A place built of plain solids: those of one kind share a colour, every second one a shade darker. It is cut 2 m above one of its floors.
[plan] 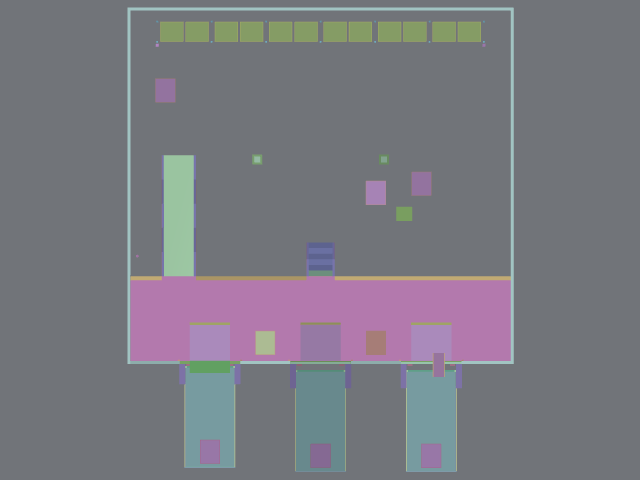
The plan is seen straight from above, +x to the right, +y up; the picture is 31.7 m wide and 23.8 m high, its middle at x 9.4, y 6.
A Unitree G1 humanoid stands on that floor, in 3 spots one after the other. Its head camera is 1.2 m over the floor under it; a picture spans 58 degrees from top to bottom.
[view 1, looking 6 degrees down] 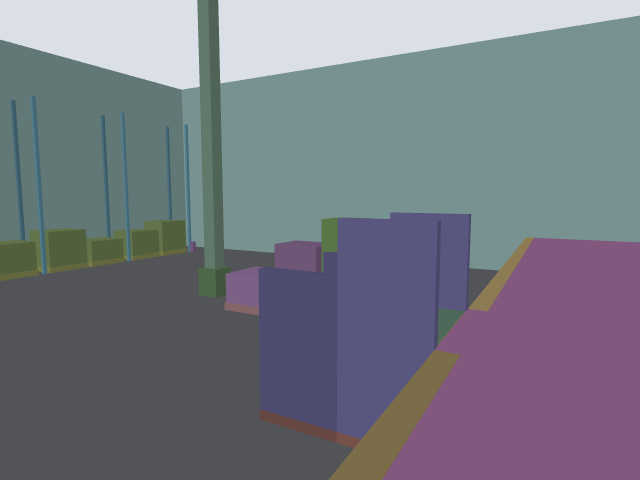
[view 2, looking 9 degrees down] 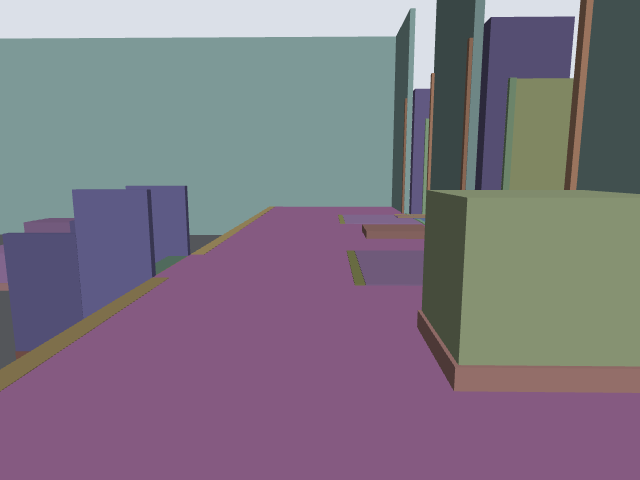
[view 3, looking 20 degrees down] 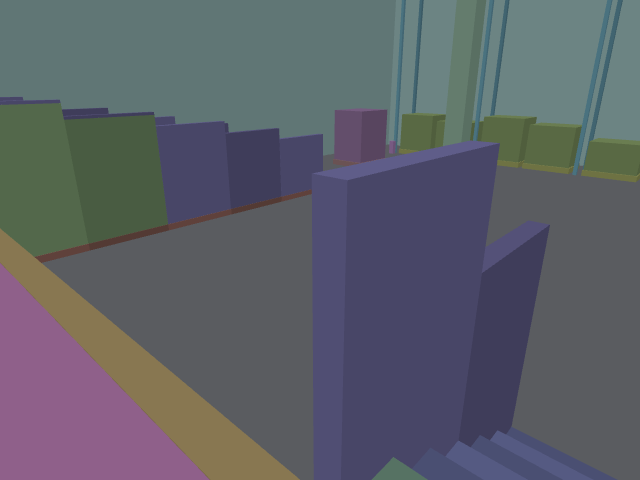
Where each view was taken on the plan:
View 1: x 5.46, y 3.40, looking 29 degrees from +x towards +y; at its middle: wall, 15.40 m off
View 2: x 3.94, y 2.20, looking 1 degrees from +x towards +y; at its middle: south_deck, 7.67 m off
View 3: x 9.43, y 3.48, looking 133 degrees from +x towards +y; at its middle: dock_south_cheek_whole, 1.05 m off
